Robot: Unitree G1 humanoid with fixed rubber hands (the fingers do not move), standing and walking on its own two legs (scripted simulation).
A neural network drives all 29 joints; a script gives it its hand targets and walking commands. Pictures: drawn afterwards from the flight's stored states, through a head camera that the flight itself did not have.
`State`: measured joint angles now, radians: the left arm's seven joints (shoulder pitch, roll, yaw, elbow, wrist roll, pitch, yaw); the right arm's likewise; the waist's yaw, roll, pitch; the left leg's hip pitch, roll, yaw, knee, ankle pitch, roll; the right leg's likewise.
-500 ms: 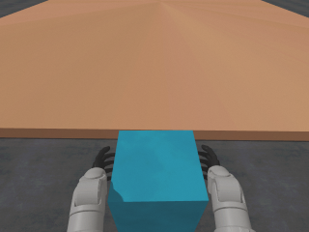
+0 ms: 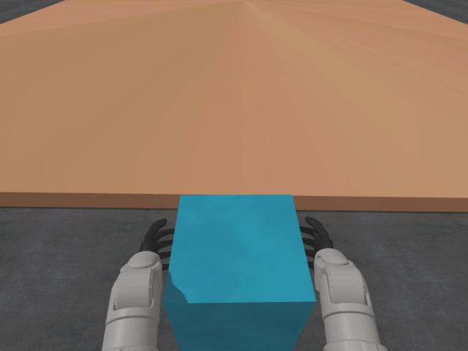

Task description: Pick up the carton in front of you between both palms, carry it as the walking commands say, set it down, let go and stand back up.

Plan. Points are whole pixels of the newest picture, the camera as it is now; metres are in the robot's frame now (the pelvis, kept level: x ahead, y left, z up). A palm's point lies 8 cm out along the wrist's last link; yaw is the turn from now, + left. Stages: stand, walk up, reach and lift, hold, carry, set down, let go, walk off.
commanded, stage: hold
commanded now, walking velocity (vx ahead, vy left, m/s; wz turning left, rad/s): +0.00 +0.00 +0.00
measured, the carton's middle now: (236, 277) +0.30 +0.00 -0.03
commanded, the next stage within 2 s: carry in 0.54 s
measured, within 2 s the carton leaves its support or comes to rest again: neither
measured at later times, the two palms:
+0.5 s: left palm (149, 262) +0.28 +0.15 +0.05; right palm (323, 258) +0.29 -0.15 +0.05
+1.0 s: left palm (161, 209) +0.38 +0.14 +0.07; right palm (317, 209) +0.38 -0.16 +0.08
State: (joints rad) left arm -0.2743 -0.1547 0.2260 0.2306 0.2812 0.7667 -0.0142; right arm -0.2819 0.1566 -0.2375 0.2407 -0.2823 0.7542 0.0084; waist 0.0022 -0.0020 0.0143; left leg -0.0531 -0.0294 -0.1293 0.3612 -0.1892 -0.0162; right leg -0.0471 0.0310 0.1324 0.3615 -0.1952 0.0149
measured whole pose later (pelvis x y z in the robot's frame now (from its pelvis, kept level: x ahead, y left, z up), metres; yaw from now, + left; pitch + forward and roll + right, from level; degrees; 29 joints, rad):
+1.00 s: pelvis +0.12 +0.00 -0.01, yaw +1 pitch +6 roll +0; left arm -0.11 -0.13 0.05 -0.31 0.09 1.13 0.10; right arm -0.08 0.13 -0.12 -0.36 -0.08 1.12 -0.10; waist 0.00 -0.01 -0.18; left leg -0.40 0.05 0.08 0.82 -0.52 -0.02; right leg -0.20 -0.05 -0.10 0.49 -0.40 0.02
